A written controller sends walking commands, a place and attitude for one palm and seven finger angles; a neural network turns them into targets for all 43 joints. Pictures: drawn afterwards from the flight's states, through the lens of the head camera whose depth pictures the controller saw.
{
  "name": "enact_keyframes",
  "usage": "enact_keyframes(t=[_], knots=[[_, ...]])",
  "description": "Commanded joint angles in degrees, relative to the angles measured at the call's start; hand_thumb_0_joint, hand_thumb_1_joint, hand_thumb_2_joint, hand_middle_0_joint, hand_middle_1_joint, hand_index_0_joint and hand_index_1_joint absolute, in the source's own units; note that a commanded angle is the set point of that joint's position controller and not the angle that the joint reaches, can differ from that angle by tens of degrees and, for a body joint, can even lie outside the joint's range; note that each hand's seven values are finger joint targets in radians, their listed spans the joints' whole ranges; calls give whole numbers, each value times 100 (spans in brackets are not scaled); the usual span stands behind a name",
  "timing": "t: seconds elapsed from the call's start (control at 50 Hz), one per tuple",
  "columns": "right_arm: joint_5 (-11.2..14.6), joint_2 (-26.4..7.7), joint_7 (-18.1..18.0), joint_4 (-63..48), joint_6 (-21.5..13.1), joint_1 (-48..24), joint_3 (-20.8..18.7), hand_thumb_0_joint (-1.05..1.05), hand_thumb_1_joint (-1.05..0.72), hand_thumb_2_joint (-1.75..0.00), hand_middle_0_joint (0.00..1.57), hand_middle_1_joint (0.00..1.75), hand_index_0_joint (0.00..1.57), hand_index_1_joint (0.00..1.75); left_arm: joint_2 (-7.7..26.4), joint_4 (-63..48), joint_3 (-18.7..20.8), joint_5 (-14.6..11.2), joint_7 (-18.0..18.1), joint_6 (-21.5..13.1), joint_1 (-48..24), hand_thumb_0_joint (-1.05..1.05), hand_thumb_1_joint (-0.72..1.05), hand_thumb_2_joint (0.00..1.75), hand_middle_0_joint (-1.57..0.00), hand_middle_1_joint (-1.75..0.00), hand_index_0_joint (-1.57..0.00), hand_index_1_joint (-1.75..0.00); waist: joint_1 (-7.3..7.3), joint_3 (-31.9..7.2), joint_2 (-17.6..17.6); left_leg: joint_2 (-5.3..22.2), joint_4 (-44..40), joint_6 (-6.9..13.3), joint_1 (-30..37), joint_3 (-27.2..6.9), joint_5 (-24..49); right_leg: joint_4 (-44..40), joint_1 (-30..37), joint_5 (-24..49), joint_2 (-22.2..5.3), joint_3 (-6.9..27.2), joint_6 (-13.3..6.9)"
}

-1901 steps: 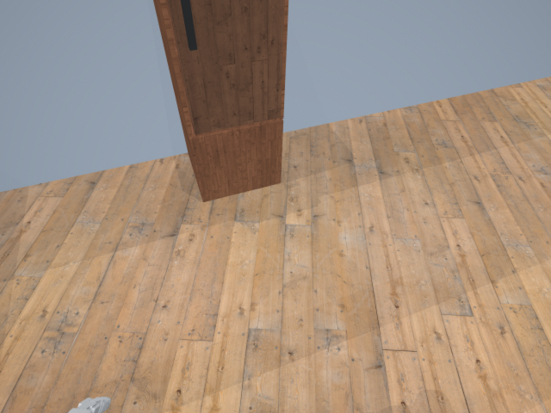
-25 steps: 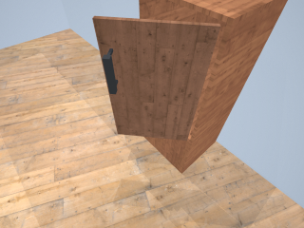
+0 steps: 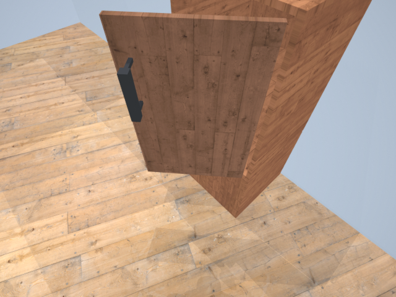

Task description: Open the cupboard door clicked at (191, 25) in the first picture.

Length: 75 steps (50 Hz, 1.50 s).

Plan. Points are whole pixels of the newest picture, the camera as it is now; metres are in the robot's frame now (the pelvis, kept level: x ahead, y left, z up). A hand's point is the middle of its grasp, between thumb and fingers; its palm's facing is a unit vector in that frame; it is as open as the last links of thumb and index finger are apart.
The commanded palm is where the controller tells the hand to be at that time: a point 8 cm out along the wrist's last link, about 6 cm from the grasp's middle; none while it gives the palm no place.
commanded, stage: come to a stop and stand still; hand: left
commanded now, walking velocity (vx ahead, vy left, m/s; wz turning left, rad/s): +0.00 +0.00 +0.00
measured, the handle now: (133, 91) +0.55 +0.19 +0.09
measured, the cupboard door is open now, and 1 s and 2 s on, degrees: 42 42 42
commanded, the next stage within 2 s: look again from close up in 0.54 s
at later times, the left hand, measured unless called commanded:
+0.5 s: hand out of the picture +0.01 +0.21 -0.16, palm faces +0.03 -0.96 -0.27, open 7.4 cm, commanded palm none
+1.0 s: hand out of the picture -0.01 +0.19 -0.16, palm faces +0.03 -0.97 -0.23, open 7.3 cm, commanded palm none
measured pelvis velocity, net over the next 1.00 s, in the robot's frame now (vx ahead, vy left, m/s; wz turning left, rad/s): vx -0.04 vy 0.01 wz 0.01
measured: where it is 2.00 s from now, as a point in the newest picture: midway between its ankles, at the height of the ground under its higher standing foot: outside the picture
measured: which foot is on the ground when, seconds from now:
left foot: down 0.00-1.00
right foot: down 0.00-1.00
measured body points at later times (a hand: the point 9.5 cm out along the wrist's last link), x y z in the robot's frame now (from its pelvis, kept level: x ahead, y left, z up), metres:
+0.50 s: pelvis -0.03 -0.01 +0.01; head -0.02 -0.01 +0.46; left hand +0.01 +0.26 -0.14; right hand +0.00 -0.27 -0.14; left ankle -0.08 +0.12 -0.73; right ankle +0.00 -0.09 -0.73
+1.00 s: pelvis -0.04 +0.01 +0.01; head -0.03 -0.01 +0.46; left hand -0.01 +0.25 -0.14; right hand -0.03 -0.20 -0.16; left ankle -0.08 +0.12 -0.73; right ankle +0.00 -0.09 -0.73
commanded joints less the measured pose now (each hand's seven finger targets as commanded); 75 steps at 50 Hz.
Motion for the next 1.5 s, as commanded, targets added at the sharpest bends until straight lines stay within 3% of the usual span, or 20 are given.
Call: enact_keyframes(t=[0.0, 0.1, 0.24, 0.48, 0.6, 0.62, 0.64, 0.68, 0.74, 0.76, 1.0, 1.22, 1.24, 1.26, 1.28, 1.3, 1.34, 1.38, 1.42, 1.48], knots=[[1, -764, 8, -100, -128, 415, -87, 0, -90, -90, 20, 30, 20, 30, 793, -158, 153, 41, 26, -75, 345, 0, 90, 90, -20, -30, -20, -30, 91, -507, 70, 638, -494, 194, -206, -403, 2295, -514, 843, 2583, -652, 665, -127], [-11, -1041, 63, -147, -148, 191, -91, 0, -90, -90, 20, 30, 20, 30, 1068, -136, 175, 48, -27, -144, 168, 0, 90, 90, -20, -30, -20, -30, 80, -337, -64, 538, -726, 186, -265, -412, 1263, -1060, 817, 1869, -711, 874, -178], [-22, -1297, 116, -156, -168, -25, -39, 0, -90, -90, 20, 30, 20, 30, 1282, -52, 170, 34, -84, -187, 40, 0, 90, 90, -20, -30, -20, -30, 90, -317, 88, 545, -903, 176, -227, -437, 1070, -1407, 869, 1386, -719, 926, -161], [-24, -1369, 183, -41, -116, 118, 55, 0, -90, -90, 20, 30, 20, 30, 1361, 99, 103, 28, -111, -146, 102, 0, 90, 90, -20, -30, -20, -30, 103, -88, -86, 506, -1092, 185, -444, -488, 667, -1763, 771, 235, -675, 880, -76], [-6, -1320, 165, 27, -163, 193, 90, 0, -90, -90, 20, 30, 20, 30, 1304, 184, 66, 8, -97, -184, 237, 0, 90, 90, -20, -30, -20, -30, 112, -369, 35, 589, -1082, 170, -349, -524, 1167, -1470, 1008, 1164, -685, 761, -98], [52, -1244, 217, -302, -201, -199, 36, 0, -90, -90, 20, 30, 20, 30, 888, 453, -7, 3, 154, -255, 1104, 0, 90, 90, -20, -30, -20, -30, 301, -412, 655, 721, -48, 16, -596, -49, 1087, -1120, 1014, 3021, -1023, 843, 153], [59, -819, 211, -462, -94, 236, 108, 0, -90, -90, 20, 30, 20, 30, 1254, 266, -14, 3, 102, -274, 831, 0, 90, 90, -20, -30, -20, -30, -32, -737, 433, 333, -56, -7, -610, -345, 295, -1211, 1047, 2217, -1255, 1237, -159], [0, -835, 226, -488, -109, 568, 109, 0, -90, -90, 20, 30, 20, 30, 1139, 113, -3, 20, 20, -301, 529, 0, 90, 90, -20, -30, -20, -30, -122, -677, 206, 351, -284, 56, -332, -413, 634, -1153, 523, 1160, -1059, 961, -326], [-3, -948, 190, -565, -167, 587, 122, 0, -90, -90, 20, 30, 20, 30, 854, 111, -56, 0, -34, -224, 505, 0, 90, 90, -20, -30, -20, -30, -15, -182, 26, 549, -617, 205, -642, -622, 1140, -985, 481, 837, -654, 631, -148], [-10, -915, 181, -594, -195, 609, 121, 0, -90, -90, 20, 30, 20, 30, 830, 108, -39, 13, -44, -205, 488, 0, 90, 90, -20, -30, -20, -30, 16, -95, 173, 592, -730, 223, -742, -664, 1301, -871, 548, 931, -600, 542, -142], [-5, -938, 141, -383, -226, 603, 107, 0, -90, -90, 20, 30, 20, 30, 741, 142, 9, 5, -40, -153, 582, 0, 90, 90, -20, -30, -20, -30, 103, 106, 1, 514, -1021, 277, -810, -641, 841, -931, 688, 808, -573, 588, -74], [2, -1024, 128, -209, -229, 459, 78, 0, -90, -90, 20, 30, 20, 30, 848, 217, 34, 12, -56, -170, 507, 0, 90, 90, -20, -30, -20, -30, 101, -56, 146, 547, -1000, 256, -569, -558, 1090, -974, 778, 1192, -626, 638, -101], [74, -1024, 178, -502, -236, -19, 49, 0, -90, -90, 20, 30, 20, 30, 663, 486, -10, 32, 191, -202, 1324, 0, 90, 90, -20, -30, -20, -30, 357, -342, -380, 737, 42, 118, -679, -221, 1633, -653, 916, 3318, -884, 684, 23], [92, -915, 184, -692, -188, 121, 101, 0, -90, -90, 20, 30, 20, 30, 900, 445, -32, 44, 147, -274, 1176, 0, 90, 90, -20, -30, -20, -30, 93, -516, -334, 417, 117, 36, -749, -190, 1422, -539, 1161, 4465, -1139, 738, -88], [60, -696, 178, -589, -210, 666, 82, 0, -90, -90, 20, 30, 20, 30, 883, 303, -15, 31, 114, -295, 1081, 0, 90, 90, -20, -30, -20, -30, -74, -1258, -279, 322, -123, 41, -492, -347, 1013, -273, 1441, 4570, -1233, 900, -209], [51, -752, 148, -552, -192, 683, 57, 0, -90, -90, 20, 30, 20, 30, 832, 220, -48, 12, 91, -259, 918, 0, 90, 90, -20, -30, -20, -30, -74, -1293, -85, 346, -156, 63, -383, -343, 1275, -283, 1364, 4113, -1110, 753, -211], [32, -800, 130, -550, -130, 549, 51, 0, -90, -90, 20, 30, 20, 30, 767, 146, -70, 10, 38, -190, 690, 0, 90, 90, -20, -30, -20, -30, -49, -569, 264, 449, -420, 116, -533, -457, 1219, -621, 792, 2161, -833, 669, -148], [8, -847, 142, -614, -112, 441, 58, 0, -90, -90, 20, 30, 20, 30, 686, 123, -85, 37, 10, -122, 641, 0, 90, 90, -20, -30, -20, -30, 15, 53, 233, 541, -635, 189, -869, -586, 1086, -819, 504, 1093, -645, 582, -75], [5, -902, 159, -658, -104, 429, 46, 0, -90, -90, 20, 30, 20, 30, 681, 94, -76, 39, -9, -108, 674, 0, 90, 90, -20, -30, -20, -30, 19, 234, 51, 467, -758, 215, -1019, -634, 491, -1093, 385, 269, -605, 710, -62], [-7, -886, 172, -632, -123, 528, 38, 0, -90, -90, 20, 30, 20, 30, 669, 57, -50, 49, -20, -109, 712, 0, 90, 90, -20, -30, -20, -30, 15, 203, 97, 422, -848, 245, -992, -653, 345, -1190, 372, 101, -586, 727, -44]])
